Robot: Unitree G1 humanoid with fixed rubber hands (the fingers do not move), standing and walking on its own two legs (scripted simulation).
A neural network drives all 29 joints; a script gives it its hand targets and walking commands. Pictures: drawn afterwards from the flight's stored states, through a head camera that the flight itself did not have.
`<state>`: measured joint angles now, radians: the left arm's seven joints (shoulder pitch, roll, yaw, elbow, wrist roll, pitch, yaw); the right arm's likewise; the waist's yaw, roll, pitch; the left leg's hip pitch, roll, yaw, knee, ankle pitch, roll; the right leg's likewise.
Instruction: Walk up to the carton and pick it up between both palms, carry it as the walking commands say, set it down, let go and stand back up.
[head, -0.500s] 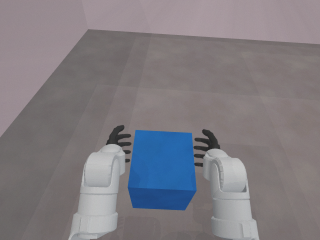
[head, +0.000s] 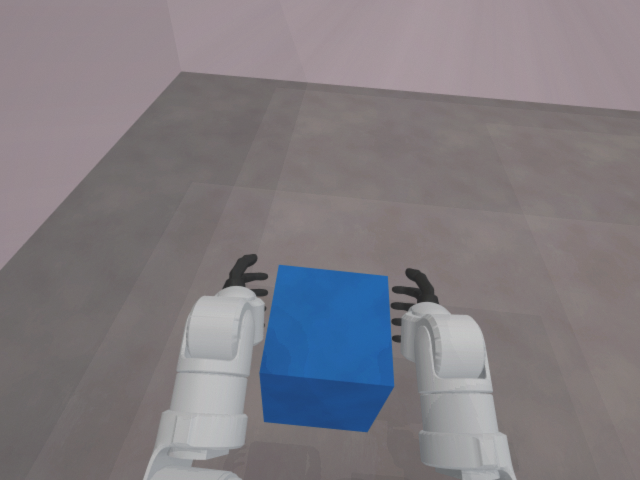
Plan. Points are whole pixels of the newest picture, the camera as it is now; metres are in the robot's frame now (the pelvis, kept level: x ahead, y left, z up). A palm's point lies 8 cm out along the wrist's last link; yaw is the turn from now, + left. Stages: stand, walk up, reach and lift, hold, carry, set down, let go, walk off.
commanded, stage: carry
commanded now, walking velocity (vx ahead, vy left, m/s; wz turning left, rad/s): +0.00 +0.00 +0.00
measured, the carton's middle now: (324, 350) +0.31 +0.00 -0.02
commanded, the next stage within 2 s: none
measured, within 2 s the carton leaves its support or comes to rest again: neither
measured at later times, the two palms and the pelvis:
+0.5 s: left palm (240, 307) +0.30 +0.11 +0.09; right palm (431, 319) +0.30 -0.12 +0.09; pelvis +0.00 -0.01 +0.00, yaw +0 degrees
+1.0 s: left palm (223, 346) +0.25 +0.12 +0.08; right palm (433, 357) +0.25 -0.12 +0.08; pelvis -0.05 +0.00 +0.01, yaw +0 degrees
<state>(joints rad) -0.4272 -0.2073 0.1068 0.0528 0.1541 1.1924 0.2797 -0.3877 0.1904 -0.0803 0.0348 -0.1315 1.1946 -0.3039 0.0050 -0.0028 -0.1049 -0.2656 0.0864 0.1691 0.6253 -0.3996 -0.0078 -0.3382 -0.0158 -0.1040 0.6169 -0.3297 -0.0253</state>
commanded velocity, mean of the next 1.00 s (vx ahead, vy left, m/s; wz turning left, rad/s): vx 0.00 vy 0.00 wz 0.00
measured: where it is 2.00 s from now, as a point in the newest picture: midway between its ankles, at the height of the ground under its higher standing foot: outside the picture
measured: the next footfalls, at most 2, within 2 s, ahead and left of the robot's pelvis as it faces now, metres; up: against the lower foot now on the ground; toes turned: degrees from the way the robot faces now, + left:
none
